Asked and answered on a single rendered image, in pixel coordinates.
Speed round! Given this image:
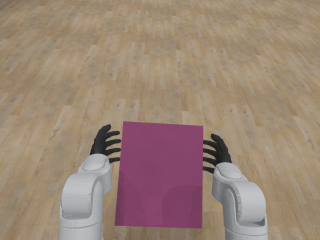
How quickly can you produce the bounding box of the left robot hand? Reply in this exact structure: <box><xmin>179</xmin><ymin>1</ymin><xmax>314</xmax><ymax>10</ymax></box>
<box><xmin>90</xmin><ymin>124</ymin><xmax>121</xmax><ymax>164</ymax></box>

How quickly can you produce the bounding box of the right robot hand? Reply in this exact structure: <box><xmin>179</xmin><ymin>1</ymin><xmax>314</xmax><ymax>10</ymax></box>
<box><xmin>203</xmin><ymin>133</ymin><xmax>232</xmax><ymax>174</ymax></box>

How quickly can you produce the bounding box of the carton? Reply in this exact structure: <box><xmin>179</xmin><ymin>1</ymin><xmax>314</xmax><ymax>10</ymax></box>
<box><xmin>114</xmin><ymin>121</ymin><xmax>204</xmax><ymax>229</ymax></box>

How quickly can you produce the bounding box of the left robot forearm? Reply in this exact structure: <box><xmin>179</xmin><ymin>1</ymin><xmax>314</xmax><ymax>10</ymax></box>
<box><xmin>58</xmin><ymin>153</ymin><xmax>113</xmax><ymax>240</ymax></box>

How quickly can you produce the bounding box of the right robot forearm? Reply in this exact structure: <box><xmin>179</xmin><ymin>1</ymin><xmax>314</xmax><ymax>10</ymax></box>
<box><xmin>211</xmin><ymin>162</ymin><xmax>268</xmax><ymax>240</ymax></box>

